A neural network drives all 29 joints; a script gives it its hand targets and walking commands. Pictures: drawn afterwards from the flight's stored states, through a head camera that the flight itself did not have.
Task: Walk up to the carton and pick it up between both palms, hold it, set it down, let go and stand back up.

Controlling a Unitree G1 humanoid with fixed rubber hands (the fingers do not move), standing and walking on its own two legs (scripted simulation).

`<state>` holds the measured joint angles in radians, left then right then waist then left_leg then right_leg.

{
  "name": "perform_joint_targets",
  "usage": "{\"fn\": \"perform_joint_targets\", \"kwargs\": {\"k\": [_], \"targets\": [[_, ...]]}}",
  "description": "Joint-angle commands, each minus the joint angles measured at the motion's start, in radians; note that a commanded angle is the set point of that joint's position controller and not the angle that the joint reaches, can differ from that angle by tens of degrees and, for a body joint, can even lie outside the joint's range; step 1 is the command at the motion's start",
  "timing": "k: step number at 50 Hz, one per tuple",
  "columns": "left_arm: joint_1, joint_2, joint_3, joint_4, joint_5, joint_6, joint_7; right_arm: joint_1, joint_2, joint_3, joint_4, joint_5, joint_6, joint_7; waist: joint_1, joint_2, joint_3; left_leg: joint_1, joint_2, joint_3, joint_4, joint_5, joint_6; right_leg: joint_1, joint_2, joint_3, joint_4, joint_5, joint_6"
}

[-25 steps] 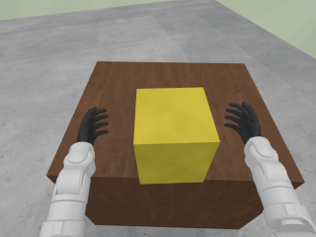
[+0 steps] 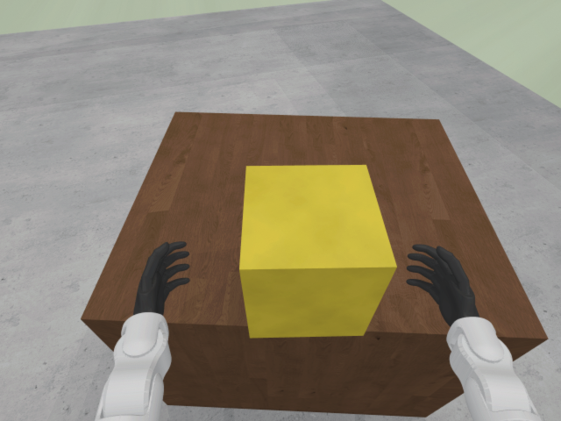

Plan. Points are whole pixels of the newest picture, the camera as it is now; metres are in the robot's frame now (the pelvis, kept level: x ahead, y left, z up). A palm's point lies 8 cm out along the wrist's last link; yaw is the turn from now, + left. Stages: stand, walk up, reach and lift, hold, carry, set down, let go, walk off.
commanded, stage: set down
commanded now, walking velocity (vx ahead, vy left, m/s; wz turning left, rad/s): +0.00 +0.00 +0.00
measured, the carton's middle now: (306, 253) +0.38 -0.03 -0.01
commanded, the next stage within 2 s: let go in 1.56 s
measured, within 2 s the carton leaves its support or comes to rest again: neither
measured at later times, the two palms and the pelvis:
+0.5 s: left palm (155, 376) +0.18 +0.19 -0.02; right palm (453, 379) +0.17 -0.22 -0.02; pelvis +0.01 +0.01 +0.00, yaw +0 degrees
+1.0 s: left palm (140, 406) +0.16 +0.22 -0.07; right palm (443, 401) +0.16 -0.21 -0.07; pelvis +0.00 +0.01 -0.01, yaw +0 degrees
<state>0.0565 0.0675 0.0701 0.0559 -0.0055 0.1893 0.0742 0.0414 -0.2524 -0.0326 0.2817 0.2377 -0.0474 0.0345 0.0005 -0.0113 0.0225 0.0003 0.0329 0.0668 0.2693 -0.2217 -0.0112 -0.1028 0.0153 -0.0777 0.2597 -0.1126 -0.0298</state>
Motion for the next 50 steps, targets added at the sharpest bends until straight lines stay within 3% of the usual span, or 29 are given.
{"fn": "perform_joint_targets", "kwargs": {"k": [1, 7, 15, 20, 25, 29, 35, 38, 41, 46, 50], "targets": [[-0.036, 0.046, -0.05, -0.145, -0.033, -0.127, 0.009, -0.007, -0.088, -0.054, -0.199, -0.02, -0.089, 0.003, -0.009, -0.037, -0.077, -0.148, -0.042, -0.062, -0.027, 0.218, -0.018, 0.158, 0.004, 0.121, 0.007, 0.177, 0.002], [0.113, 0.036, -0.1, -0.089, -0.029, -0.284, 0.053, 0.168, -0.053, -0.052, -0.178, -0.039, -0.157, 0.045, 0.01, 0.0, -0.068, -0.15, -0.022, -0.075, -0.031, 0.195, -0.022, 0.136, -0.003, 0.131, 0.012, 0.132, -0.019], [0.216, 0.053, -0.127, 0.021, -0.023, -0.455, 0.069, 0.249, -0.028, -0.049, -0.113, -0.05, -0.293, 0.047, 0.021, 0.006, -0.089, -0.204, -0.015, -0.073, 0.005, 0.2, -0.022, 0.15, -0.006, 0.14, 0.049, 0.15, -0.03], [0.235, 0.051, -0.151, 0.136, -0.03, -0.543, 0.066, 0.258, -0.014, -0.046, 0.015, -0.062, -0.369, 0.049, 0.017, 0.014, -0.047, -0.225, -0.01, -0.073, 0.025, 0.184, -0.026, 0.118, -0.004, 0.132, 0.063, 0.11, -0.041], [0.254, 0.056, -0.151, 0.216, -0.031, -0.575, 0.05, 0.261, -0.011, -0.033, 0.13, -0.066, -0.419, 0.046, 0.018, 0.003, -0.029, -0.224, -0.013, -0.07, 0.042, 0.195, -0.028, 0.123, -0.003, 0.13, 0.072, 0.112, -0.044], [0.245, 0.078, -0.138, 0.275, -0.029, -0.561, 0.034, 0.24, -0.013, -0.027, 0.21, -0.085, -0.429, 0.037, 0.012, -0.01, -0.017, -0.232, -0.021, -0.064, 0.051, 0.178, -0.027, 0.139, -0.006, 0.128, 0.08, 0.114, -0.042], [0.118, 0.129, -0.109, 0.35, -0.041, -0.457, 0.017, 0.127, 0.011, -0.026, 0.282, -0.134, -0.361, 0.021, 0.014, -0.022, 0.012, -0.296, -0.027, -0.04, 0.049, 0.009, -0.01, 0.142, -0.035, 0.135, 0.088, -0.024, -0.043], [0.142, 0.152, -0.104, 0.27, -0.053, -0.444, 0.023, 0.155, 0.014, -0.024, 0.233, -0.131, -0.358, 0.014, 0.02, -0.007, -0.064, -0.286, -0.024, -0.032, 0.051, 0.075, -0.013, 0.211, -0.036, 0.136, 0.111, 0.059, -0.036], [0.184, 0.154, -0.1, 0.289, -0.041, -0.433, 0.017, 0.183, 0.007, -0.02, 0.271, -0.129, -0.361, 0.015, 0.022, 0.026, -0.091, -0.246, -0.02, -0.033, 0.056, 0.193, -0.026, 0.23, -0.025, 0.126, 0.117, 0.155, -0.037], [0.194, 0.131, -0.094, 0.417, -0.017, -0.309, -0.025, 0.155, -0.021, -0.017, 0.401, -0.154, -0.298, 0.011, 0.016, 0.032, 0.053, -0.212, -0.01, -0.038, 0.032, 0.174, -0.037, 0.15, -0.017, 0.101, 0.057, 0.023, -0.058], [0.142, 0.153, -0.087, 0.353, -0.014, -0.223, -0.033, 0.115, -0.026, -0.021, 0.346, -0.182, -0.244, 0.007, 0.021, -0.001, 0.081, -0.233, -0.011, -0.023, 0.008, 0.12, -0.028, 0.166, -0.016, 0.089, 0.048, -0.029, -0.048]]}}
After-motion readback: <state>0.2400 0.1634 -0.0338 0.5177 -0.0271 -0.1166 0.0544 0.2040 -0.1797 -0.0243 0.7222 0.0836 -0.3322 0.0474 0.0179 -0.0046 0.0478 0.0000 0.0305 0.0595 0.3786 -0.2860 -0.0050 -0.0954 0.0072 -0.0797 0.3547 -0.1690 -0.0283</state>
